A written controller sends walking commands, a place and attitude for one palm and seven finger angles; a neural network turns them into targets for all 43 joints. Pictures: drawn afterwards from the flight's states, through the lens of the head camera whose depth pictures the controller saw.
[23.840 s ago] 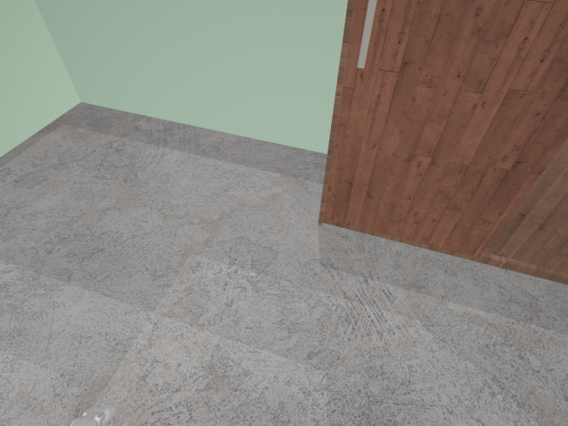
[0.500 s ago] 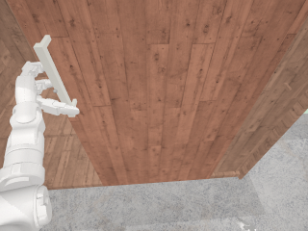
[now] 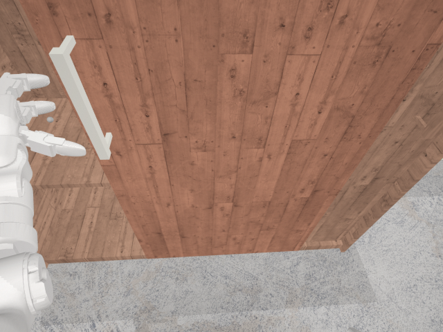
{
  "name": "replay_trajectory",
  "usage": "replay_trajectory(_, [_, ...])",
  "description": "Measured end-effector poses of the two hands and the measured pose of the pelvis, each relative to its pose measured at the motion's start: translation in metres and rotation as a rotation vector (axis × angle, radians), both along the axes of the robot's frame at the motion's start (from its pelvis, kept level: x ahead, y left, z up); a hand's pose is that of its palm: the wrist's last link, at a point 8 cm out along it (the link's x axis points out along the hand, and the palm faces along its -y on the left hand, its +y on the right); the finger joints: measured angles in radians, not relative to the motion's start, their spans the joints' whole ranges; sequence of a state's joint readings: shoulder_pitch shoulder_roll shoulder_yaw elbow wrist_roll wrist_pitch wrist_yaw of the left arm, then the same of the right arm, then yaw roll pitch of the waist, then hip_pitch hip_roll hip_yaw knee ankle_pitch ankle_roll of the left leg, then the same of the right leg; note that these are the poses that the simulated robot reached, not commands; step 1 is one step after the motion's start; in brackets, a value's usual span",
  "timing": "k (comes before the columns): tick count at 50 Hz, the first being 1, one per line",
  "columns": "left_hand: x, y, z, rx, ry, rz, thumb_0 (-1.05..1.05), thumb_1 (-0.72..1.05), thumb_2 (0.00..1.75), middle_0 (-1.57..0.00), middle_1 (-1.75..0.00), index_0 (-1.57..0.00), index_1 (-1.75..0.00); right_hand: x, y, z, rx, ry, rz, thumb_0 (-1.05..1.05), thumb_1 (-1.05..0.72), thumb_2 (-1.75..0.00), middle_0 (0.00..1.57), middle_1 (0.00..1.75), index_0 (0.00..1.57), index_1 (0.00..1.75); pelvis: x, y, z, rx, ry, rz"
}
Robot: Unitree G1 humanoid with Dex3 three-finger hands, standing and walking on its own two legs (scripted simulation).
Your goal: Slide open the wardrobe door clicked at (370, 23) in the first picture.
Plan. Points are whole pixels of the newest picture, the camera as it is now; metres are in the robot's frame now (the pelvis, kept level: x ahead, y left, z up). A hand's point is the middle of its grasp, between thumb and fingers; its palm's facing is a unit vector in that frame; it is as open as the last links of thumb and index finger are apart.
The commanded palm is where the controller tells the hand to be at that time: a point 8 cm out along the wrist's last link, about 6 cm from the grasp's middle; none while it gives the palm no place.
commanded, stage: slip the hand off the handle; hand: left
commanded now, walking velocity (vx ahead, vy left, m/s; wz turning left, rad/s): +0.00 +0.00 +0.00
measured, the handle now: (89, 105) +0.47 +0.26 +0.15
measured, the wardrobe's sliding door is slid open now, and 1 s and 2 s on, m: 0.44 0.44 0.44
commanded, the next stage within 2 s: draw the hand back to the body in 0.68 s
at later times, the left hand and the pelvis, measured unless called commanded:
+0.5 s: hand (11, 171) +0.31 +0.31 +0.16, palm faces +0.38 -0.90 -0.20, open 14.7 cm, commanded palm +0.28 +0.35 +0.16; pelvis -0.01 -0.01 +0.00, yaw +1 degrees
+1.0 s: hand (20, 184) +0.29 +0.28 +0.17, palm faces +0.09 -1.00 -0.03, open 14.7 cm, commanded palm +0.24 +0.33 +0.16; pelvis -0.01 -0.01 +0.00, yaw +0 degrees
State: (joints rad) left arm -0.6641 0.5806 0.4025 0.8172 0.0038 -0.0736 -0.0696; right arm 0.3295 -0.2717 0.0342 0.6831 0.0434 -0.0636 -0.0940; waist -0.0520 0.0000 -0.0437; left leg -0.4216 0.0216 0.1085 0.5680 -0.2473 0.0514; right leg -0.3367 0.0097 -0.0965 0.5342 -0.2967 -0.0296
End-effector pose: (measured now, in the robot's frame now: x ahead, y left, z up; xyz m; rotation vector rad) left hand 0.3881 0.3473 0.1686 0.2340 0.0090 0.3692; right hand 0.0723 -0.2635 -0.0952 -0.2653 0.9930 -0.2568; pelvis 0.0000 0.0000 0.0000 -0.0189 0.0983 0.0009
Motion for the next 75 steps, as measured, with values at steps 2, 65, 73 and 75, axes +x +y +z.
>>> replay_trajectory(2, [-0.004, 0.000, 0.003, 0.014, -0.018, -0.013, -0.01, -0.55, 0.20, -0.25, -1.15, -0.25, -1.15, -0.006, 0.000, -0.001, 0.008, 0.008, -0.013, 0.01, -0.90, -0.90, 0.20, 0.30, 0.21, 0.30, 0.001, 0.000, 0.000, 0.000, 0.001, -0.007])
replay_trajectory(65, [-0.192, -0.016, -0.010, -0.186, -0.077, -0.219, -0.01, -0.54, 0.21, -0.25, -1.14, -0.25, -1.14, 0.098, 0.032, 0.050, 0.067, -0.468, 0.187, 0.02, -0.90, -0.90, 0.20, 0.30, 0.20, 0.30, -0.009, -0.004, 0.004, 0.000, -0.152, 0.021])
replay_trajectory(73, [-0.211, -0.018, 0.003, 0.053, -0.117, 0.047, -0.01, -0.36, 0.29, -0.25, -1.03, -0.25, -1.04, 0.107, 0.055, 0.050, 0.094, -0.456, 0.271, 0.01, -0.90, -0.90, 0.20, 0.30, 0.21, 0.30, -0.017, -0.001, 0.008, 0.003, -0.165, 0.026])
replay_trajectory(75, [-0.217, -0.020, 0.002, 0.080, -0.120, 0.082, -0.01, -0.30, 0.32, -0.24, -1.00, -0.24, -1.00, 0.105, 0.057, 0.045, 0.102, -0.427, 0.270, 0.01, -0.90, -0.90, 0.20, 0.30, 0.21, 0.30, -0.016, 0.000, 0.009, 0.005, -0.165, 0.022])
